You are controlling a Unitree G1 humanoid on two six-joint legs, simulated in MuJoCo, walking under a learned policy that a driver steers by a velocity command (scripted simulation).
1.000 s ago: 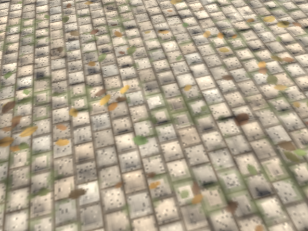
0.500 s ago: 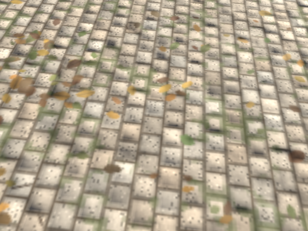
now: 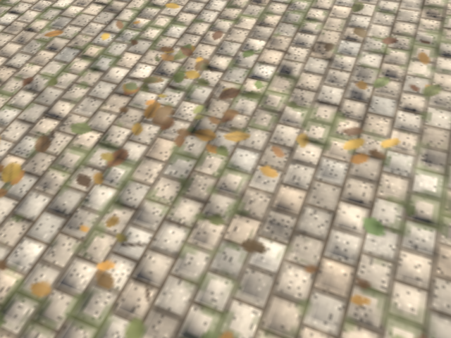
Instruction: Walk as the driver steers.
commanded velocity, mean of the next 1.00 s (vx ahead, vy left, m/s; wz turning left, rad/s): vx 0.17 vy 0.00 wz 0.10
